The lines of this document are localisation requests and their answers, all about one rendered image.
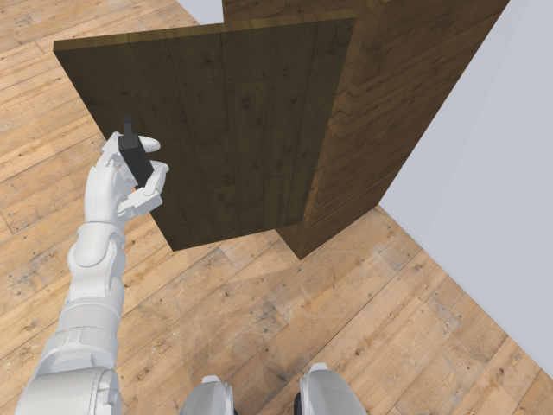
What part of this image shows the right robot thigh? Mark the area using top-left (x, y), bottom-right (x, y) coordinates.
top-left (300, 369), bottom-right (367, 415)

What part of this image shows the cupboard door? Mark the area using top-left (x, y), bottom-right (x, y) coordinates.
top-left (53, 9), bottom-right (357, 252)

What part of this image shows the left robot thigh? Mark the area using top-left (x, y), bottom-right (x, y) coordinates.
top-left (178, 381), bottom-right (234, 415)

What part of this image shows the robot thigh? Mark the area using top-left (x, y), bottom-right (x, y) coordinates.
top-left (178, 381), bottom-right (234, 415)
top-left (300, 369), bottom-right (367, 415)

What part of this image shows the handle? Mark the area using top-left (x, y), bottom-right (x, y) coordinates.
top-left (118, 114), bottom-right (163, 200)

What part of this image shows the robot left hand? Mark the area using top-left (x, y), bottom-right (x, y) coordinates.
top-left (84, 131), bottom-right (169, 231)

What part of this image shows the left robot upper arm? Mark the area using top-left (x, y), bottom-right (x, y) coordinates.
top-left (18, 366), bottom-right (122, 415)

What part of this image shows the left robot forearm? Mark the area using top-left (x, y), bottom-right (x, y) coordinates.
top-left (14, 221), bottom-right (126, 415)

